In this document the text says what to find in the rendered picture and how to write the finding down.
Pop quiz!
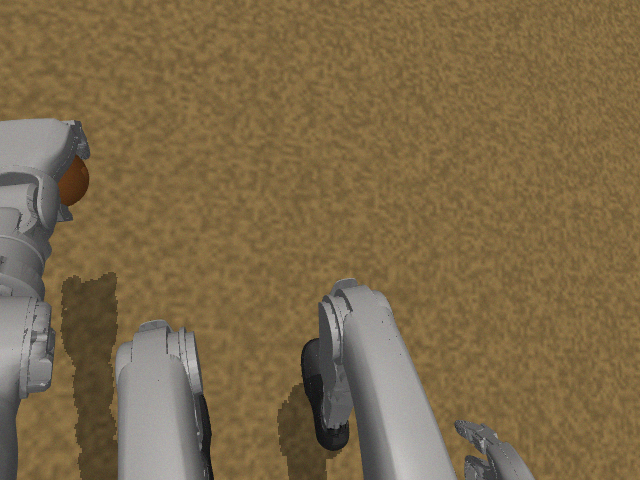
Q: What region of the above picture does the left robot hand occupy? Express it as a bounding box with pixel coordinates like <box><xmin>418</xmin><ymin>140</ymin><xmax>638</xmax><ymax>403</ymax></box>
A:
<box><xmin>0</xmin><ymin>118</ymin><xmax>90</xmax><ymax>222</ymax></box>

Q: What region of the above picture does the left robot arm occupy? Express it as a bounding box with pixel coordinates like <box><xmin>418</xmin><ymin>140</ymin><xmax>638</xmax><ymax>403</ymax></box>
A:
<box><xmin>0</xmin><ymin>166</ymin><xmax>60</xmax><ymax>480</ymax></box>

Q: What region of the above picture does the right robot hand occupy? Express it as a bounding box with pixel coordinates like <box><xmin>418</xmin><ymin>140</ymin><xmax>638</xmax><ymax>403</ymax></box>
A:
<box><xmin>454</xmin><ymin>420</ymin><xmax>535</xmax><ymax>480</ymax></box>

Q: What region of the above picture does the left robot foot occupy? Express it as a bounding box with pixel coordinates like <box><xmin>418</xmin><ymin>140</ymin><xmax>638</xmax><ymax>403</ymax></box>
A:
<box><xmin>198</xmin><ymin>394</ymin><xmax>214</xmax><ymax>480</ymax></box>

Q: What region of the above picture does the right robot foot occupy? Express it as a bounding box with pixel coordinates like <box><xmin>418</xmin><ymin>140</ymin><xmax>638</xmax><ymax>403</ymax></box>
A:
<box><xmin>301</xmin><ymin>338</ymin><xmax>349</xmax><ymax>451</ymax></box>

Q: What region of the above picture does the ball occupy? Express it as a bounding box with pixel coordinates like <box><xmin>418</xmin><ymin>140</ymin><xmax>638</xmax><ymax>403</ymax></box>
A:
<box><xmin>57</xmin><ymin>154</ymin><xmax>89</xmax><ymax>206</ymax></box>

